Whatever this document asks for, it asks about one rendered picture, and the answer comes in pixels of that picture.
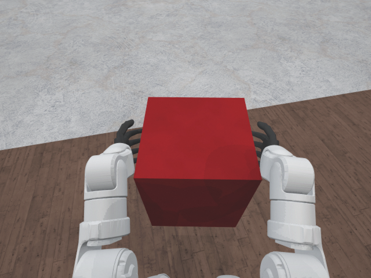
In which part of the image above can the right robot upper arm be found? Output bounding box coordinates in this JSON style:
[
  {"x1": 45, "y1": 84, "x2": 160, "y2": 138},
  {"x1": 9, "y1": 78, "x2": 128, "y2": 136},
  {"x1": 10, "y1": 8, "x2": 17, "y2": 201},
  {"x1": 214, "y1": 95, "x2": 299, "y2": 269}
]
[{"x1": 260, "y1": 251, "x2": 329, "y2": 278}]

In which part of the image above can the carton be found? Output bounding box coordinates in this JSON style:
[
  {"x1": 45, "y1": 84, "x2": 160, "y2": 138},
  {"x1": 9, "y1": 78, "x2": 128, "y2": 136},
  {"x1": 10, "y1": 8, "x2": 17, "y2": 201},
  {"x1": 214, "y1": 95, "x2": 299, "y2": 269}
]
[{"x1": 133, "y1": 97, "x2": 262, "y2": 227}]

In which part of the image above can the robot right hand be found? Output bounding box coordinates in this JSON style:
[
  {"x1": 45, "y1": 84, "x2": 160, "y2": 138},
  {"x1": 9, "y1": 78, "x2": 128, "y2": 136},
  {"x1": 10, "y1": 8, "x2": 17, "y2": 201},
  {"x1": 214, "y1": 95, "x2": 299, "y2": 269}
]
[{"x1": 252, "y1": 122, "x2": 279, "y2": 167}]

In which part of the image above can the left robot forearm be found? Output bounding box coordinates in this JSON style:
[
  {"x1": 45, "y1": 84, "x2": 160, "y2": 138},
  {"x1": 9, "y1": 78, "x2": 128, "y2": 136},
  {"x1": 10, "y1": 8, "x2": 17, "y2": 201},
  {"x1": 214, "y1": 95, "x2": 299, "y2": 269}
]
[{"x1": 72, "y1": 143, "x2": 135, "y2": 278}]

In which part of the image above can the left robot upper arm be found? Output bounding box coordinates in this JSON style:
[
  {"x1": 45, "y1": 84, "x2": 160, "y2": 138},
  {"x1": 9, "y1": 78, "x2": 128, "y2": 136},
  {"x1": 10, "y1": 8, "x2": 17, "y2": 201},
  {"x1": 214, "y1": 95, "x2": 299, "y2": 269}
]
[{"x1": 73, "y1": 248, "x2": 139, "y2": 278}]

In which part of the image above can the right robot forearm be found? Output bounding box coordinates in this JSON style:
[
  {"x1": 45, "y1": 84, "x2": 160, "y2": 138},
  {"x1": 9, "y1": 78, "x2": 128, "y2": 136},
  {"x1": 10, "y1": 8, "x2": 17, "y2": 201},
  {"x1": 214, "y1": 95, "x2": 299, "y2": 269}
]
[{"x1": 260, "y1": 145, "x2": 330, "y2": 278}]

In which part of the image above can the robot left hand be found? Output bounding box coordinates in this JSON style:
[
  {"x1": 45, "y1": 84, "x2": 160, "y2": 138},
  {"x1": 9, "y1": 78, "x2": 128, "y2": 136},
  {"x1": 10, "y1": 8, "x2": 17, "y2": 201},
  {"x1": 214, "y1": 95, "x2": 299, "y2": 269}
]
[{"x1": 114, "y1": 119, "x2": 142, "y2": 163}]

